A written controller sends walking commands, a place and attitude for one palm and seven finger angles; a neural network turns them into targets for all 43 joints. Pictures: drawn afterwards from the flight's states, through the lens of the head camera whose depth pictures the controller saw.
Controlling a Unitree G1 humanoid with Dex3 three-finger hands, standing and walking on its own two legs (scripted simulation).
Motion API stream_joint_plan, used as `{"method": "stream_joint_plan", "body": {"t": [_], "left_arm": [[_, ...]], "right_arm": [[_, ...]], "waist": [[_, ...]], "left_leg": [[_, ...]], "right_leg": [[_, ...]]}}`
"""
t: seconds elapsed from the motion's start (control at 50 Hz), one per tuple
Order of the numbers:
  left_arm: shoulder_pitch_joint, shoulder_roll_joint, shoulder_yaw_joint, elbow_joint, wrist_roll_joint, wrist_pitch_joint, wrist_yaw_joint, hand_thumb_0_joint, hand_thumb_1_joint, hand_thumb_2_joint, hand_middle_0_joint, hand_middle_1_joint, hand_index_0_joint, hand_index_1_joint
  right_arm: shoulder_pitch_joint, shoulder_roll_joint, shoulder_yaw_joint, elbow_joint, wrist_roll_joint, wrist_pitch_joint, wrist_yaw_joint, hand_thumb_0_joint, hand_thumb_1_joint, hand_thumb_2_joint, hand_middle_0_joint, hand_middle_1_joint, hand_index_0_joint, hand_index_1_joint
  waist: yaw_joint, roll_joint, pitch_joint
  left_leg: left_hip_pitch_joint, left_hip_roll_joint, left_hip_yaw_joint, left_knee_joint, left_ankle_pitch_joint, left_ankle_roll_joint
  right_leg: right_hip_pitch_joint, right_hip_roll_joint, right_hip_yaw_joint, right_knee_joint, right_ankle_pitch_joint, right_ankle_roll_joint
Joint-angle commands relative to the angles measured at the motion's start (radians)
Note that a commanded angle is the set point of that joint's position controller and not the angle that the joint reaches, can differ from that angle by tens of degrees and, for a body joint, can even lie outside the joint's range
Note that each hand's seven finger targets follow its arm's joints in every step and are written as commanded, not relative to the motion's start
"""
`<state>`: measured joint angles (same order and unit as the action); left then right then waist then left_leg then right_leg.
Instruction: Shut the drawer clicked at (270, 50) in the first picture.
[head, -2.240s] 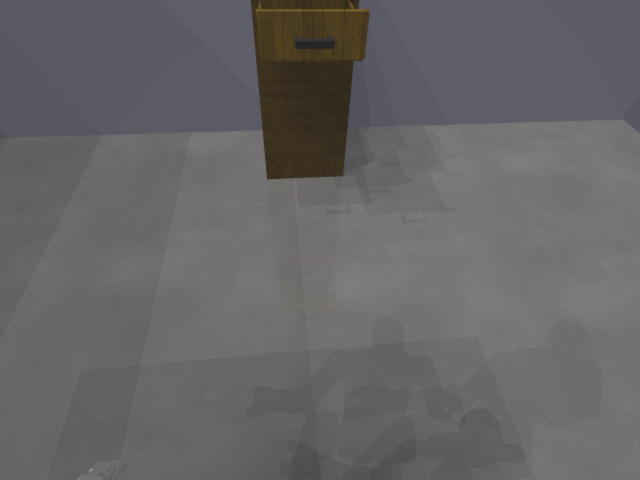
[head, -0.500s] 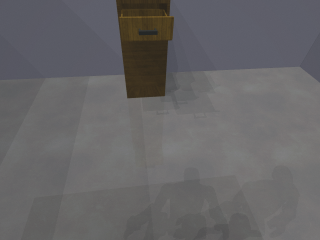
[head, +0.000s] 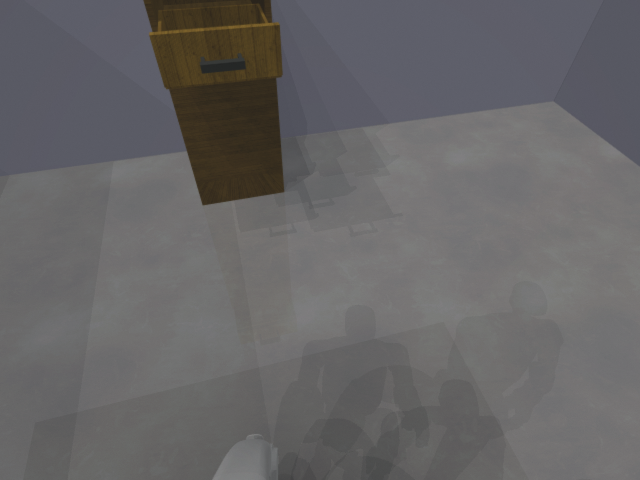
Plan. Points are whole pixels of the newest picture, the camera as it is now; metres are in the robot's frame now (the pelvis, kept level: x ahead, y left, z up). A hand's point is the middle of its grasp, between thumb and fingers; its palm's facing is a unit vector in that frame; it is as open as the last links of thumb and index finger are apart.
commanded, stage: walk to a spot facing it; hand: left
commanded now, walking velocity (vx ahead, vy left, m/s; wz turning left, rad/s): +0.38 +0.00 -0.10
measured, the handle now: (222, 61) +1.09 +0.36 +0.01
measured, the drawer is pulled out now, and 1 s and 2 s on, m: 0.29 0.29 0.29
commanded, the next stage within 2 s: turn to face it in 1.14 s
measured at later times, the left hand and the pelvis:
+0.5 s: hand (182, 386) +0.28 +0.26 -0.17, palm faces -0.03 -0.99 -0.14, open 7.4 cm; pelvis +0.22 +0.08 +0.00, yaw -7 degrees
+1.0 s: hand (276, 260) +0.57 +0.14 -0.18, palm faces -0.17 -0.97 -0.15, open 7.2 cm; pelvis +0.43 +0.00 -0.01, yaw -14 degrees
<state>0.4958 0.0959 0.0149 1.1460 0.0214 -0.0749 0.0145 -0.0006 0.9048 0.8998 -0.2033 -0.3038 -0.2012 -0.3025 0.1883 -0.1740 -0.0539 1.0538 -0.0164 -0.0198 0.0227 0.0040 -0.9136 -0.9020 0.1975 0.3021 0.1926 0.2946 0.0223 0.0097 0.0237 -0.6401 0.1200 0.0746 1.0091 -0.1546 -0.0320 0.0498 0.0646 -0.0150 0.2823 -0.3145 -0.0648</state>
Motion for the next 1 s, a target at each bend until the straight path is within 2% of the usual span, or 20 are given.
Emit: {"method": "stream_joint_plan", "body": {"t": [0.0, 0.08, 0.12, 0.14, 0.16, 0.18, 0.2, 0.24, 0.32, 0.48, 0.68, 0.74, 0.8, 0.82, 0.84, 0.86, 0.88, 0.9, 0.94, 0.98], "left_arm": [[0.091, 0.154, 0.033, -0.014, 0.002, -0.020, 0.024, 0.000, 0.900, 0.900, -0.200, -0.300, -0.200, -0.300], [0.066, 0.181, 0.043, -0.011, 0.005, -0.016, 0.026, 0.000, 0.900, 0.900, -0.200, -0.300, -0.200, -0.300], [0.040, 0.195, 0.048, -0.018, 0.001, -0.017, 0.024, 0.000, 0.900, 0.900, -0.200, -0.300, -0.200, -0.300], [0.060, 0.160, 0.050, -0.028, -0.006, -0.018, 0.016, 0.000, 0.900, 0.900, -0.200, -0.300, -0.200, -0.300], [0.124, 0.099, 0.045, -0.046, -0.022, -0.012, 0.001, 0.000, 0.900, 0.900, -0.200, -0.300, -0.200, -0.300], [0.054, 0.119, 0.043, -0.070, -0.014, -0.013, 0.004, 0.000, 0.900, 0.900, -0.200, -0.300, -0.200, -0.300], [-0.003, 0.123, 0.043, -0.074, -0.011, -0.004, 0.004, 0.000, 0.900, 0.900, -0.200, -0.300, -0.200, -0.300], [-0.058, 0.099, 0.047, -0.076, 0.005, 0.016, -0.014, 0.000, 0.900, 0.900, -0.200, -0.300, -0.200, -0.300], [-0.010, 0.049, 0.051, -0.072, 0.017, 0.065, -0.022, 0.000, 0.900, 0.900, -0.200, -0.300, -0.200, -0.300], [-0.216, 0.092, 0.067, -0.140, 0.014, 0.081, -0.032, 0.000, 0.900, 0.900, -0.200, -0.300, -0.200, -0.300], [-0.475, 0.067, 0.041, -0.207, 0.008, 0.064, -0.042, 0.000, 0.900, 0.900, -0.200, -0.300, -0.200, -0.300], [-0.494, 0.068, 0.035, -0.215, 0.007, 0.054, -0.037, 0.000, 0.900, 0.900, -0.200, -0.300, -0.200, -0.300], [-0.330, 0.087, 0.040, -0.170, 0.009, 0.038, -0.029, 0.000, 0.900, 0.900, -0.200, -0.300, -0.200, -0.300], [-0.215, 0.116, 0.052, -0.134, 0.012, 0.027, -0.026, 0.000, 0.900, 0.900, -0.200, -0.300, -0.200, -0.300], [-0.073, 0.173, 0.071, -0.091, 0.014, 0.016, -0.019, 0.000, 0.900, 0.900, -0.200, -0.300, -0.200, -0.300], [0.045, 0.269, 0.098, -0.065, 0.008, 0.009, -0.007, 0.000, 0.900, 0.900, -0.200, -0.300, -0.200, -0.300], [0.045, 0.312, 0.099, -0.056, -0.015, 0.015, -0.004, 0.000, 0.900, 0.900, -0.200, -0.300, -0.200, -0.300], [-0.023, 0.290, 0.097, -0.069, -0.018, 0.023, 0.004, 0.000, 0.900, 0.900, -0.200, -0.300, -0.200, -0.300], [-0.141, 0.183, 0.066, -0.086, -0.015, 0.010, 0.006, 0.000, 0.900, 0.900, -0.200, -0.300, -0.200, -0.300], [-0.183, 0.134, 0.045, -0.090, -0.003, -0.006, 0.008, 0.000, 0.900, 0.900, -0.200, -0.300, -0.200, -0.300]], "right_arm": [[-0.150, -0.023, 0.002, -0.111, 0.005, -0.029, 0.010, 0.000, -0.900, -0.900, 0.200, 0.300, 0.200, 0.300], [-0.100, -0.035, -0.003, -0.108, 0.007, -0.041, 0.001, 0.000, -0.900, -0.900, 0.200, 0.300, 0.200, 0.300], [0.162, -0.082, -0.019, -0.028, -0.005, -0.049, -0.017, 0.000, -0.900, -0.900, 0.200, 0.300, 0.200, 0.300], [0.316, -0.166, -0.037, 0.008, -0.016, -0.051, -0.028, 0.000, -0.900, -0.900, 0.200, 0.300, 0.200, 0.300], [0.393, -0.263, -0.060, 0.024, -0.026, -0.053, -0.034, 0.000, -0.900, -0.900, 0.200, 0.300, 0.200, 0.300], [0.351, -0.253, -0.054, 0.020, -0.003, -0.044, -0.038, 0.000, -0.900, -0.900, 0.200, 0.300, 0.200, 0.300], [0.243, -0.193, -0.045, 0.000, 0.001, -0.042, -0.039, 0.000, -0.900, -0.900, 0.200, 0.300, 0.200, 0.300], [0.127, -0.073, -0.011, -0.027, -0.003, -0.058, -0.040, 0.000, -0.900, -0.900, 0.200, 0.300, 0.200, 0.300], [0.128, -0.027, -0.004, -0.015, -0.001, -0.081, -0.041, 0.000, -0.900, -0.900, 0.200, 0.300, 0.200, 0.300], [0.275, -0.056, -0.001, 0.025, 0.008, -0.093, -0.054, 0.000, -0.900, -0.900, 0.200, 0.300, 0.200, 0.300], [0.483, -0.031, 0.017, 0.117, -0.011, -0.078, -0.063, 0.000, -0.900, -0.900, 0.200, 0.300, 0.200, 0.300], [0.498, -0.039, 0.015, 0.133, -0.014, -0.070, -0.063, 0.000, -0.900, -0.900, 0.200, 0.300, 0.200, 0.300], [0.457, -0.073, 0.009, 0.128, -0.006, -0.064, -0.063, 0.000, -0.900, -0.900, 0.200, 0.300, 0.200, 0.300], [0.430, -0.086, 0.004, 0.116, -0.001, -0.064, -0.061, 0.000, -0.900, -0.900, 0.200, 0.300, 0.200, 0.300], [0.398, -0.077, 0.003, 0.094, 0.010, -0.065, -0.049, 0.000, -0.900, -0.900, 0.200, 0.300, 0.200, 0.300], [0.387, -0.019, 0.011, 0.054, 0.025, -0.074, -0.046, 0.000, -0.900, -0.900, 0.200, 0.300, 0.200, 0.300], [0.326, -0.021, 0.007, 0.033, 0.024, -0.070, -0.049, 0.000, -0.900, -0.900, 0.200, 0.300, 0.200, 0.300], [0.255, -0.008, 0.000, 0.017, 0.018, -0.068, -0.050, 0.000, -0.900, -0.900, 0.200, 0.300, 0.200, 0.300], [0.219, 0.017, -0.004, 0.012, 0.006, -0.043, -0.040, 0.000, -0.900, -0.900, 0.200, 0.300, 0.200, 0.300], [0.271, 0.049, 0.002, 0.031, -0.006, -0.018, -0.036, 0.000, -0.900, -0.900, 0.200, 0.300, 0.200, 0.300]], "waist": [[0.021, -0.100, 0.143], [-0.018, -0.128, 0.117], [-0.132, -0.099, -0.022], [-0.181, 0.038, -0.152], [-0.153, 0.296, -0.253], [-0.133, 0.217, -0.214], [-0.095, 0.121, -0.083], [-0.034, 0.022, 0.081], [0.027, 0.081, 0.070], [-0.018, 0.044, 0.081], [-0.107, 0.079, 0.139], [-0.101, 0.095, 0.133], [-0.021, 0.136, 0.018], [0.036, 0.123, -0.055], [0.102, 0.060, -0.141], [0.131, -0.142, -0.251], [0.108, -0.104, -0.246], [0.090, -0.004, -0.096], [0.011, 0.023, 0.045], [-0.049, -0.004, 0.088]], "left_leg": [[-0.052, -0.006, 0.034, -0.178, 0.019, 0.017], [0.199, -0.075, 0.072, -0.324, -0.028, 0.067], [0.507, -0.110, 0.063, -0.428, 0.011, 0.099], [0.755, 0.017, -0.097, -0.450, 0.011, 0.141], [0.928, 0.324, -0.542, -0.617, -0.020, 0.247], [0.832, 0.367, -0.659, -0.746, -0.124, 0.278], [0.663, 0.328, -0.557, -0.803, -0.276, 0.241], [0.384, 0.258, -0.368, -0.840, -0.285, 0.186], [0.274, 0.163, -0.109, -0.869, -0.148, 0.143], [0.556, 0.161, -0.029, -0.869, 0.125, 0.084], [0.756, 0.191, 0.057, -0.807, 0.418, 0.129], [0.782, 0.200, 0.100, -0.735, 0.644, 0.134], [0.787, 0.191, 0.157, -0.517, 1.002, 0.114], [0.714, 0.169, 0.176, -0.358, 0.957, 0.092], [0.478, 0.150, 0.182, -0.140, 0.726, 0.068], [0.156, 0.001, 0.201, 0.195, -0.063, 0.020], [0.019, -0.067, 0.074, 0.432, -0.420, 0.018], [-0.044, -0.008, -0.019, 0.449, -0.336, 0.037], [0.014, 0.058, -0.048, 0.361, -0.190, 0.026], [0.094, 0.067, -0.036, 0.257, -0.151, 0.013]], "right_leg": [[-0.042, -0.264, 0.137, -0.096, 0.548, -0.097], [-0.072, -0.272, 0.102, 0.029, 0.828, -0.079], [-0.129, -0.222, 0.051, 0.344, 0.891, -0.040], [-0.284, -0.156, 0.019, 0.584, 0.602, -0.014], [-0.537, 0.003, -0.039, 0.954, -0.160, 0.021], [-0.598, -0.031, 0.059, 1.103, -0.220, 0.002], [-0.633, -0.092, 0.068, 1.138, -0.127, 0.003], [-0.608, -0.159, 0.057, 1.095, -0.003, 0.017], [-0.566, -0.179, 0.041, 0.983, 0.107, 0.047], [-0.801, -0.192, 0.024, 0.822, 0.256, 0.084], [-0.782, -0.151, -0.104, 0.503, 0.158, 0.040], [-0.699, -0.111, -0.151, 0.412, 0.066, 0.005], [-0.458, -0.026, -0.214, 0.323, 0.035, -0.035], [-0.270, -0.021, -0.208, 0.252, 0.109, -0.049], [0.020, -0.121, -0.088, 0.236, 0.208, -0.095], [0.292, -0.419, 0.336, 0.194, 0.371, -0.229], [0.291, -0.523, 0.516, 0.088, 0.483, -0.309], [0.151, -0.509, 0.406, 0.051, 0.432, -0.292], [-0.153, -0.413, 0.238, -0.022, 0.354, -0.168], [-0.311, -0.357, 0.110, -0.070, 0.348, -0.116]]}}
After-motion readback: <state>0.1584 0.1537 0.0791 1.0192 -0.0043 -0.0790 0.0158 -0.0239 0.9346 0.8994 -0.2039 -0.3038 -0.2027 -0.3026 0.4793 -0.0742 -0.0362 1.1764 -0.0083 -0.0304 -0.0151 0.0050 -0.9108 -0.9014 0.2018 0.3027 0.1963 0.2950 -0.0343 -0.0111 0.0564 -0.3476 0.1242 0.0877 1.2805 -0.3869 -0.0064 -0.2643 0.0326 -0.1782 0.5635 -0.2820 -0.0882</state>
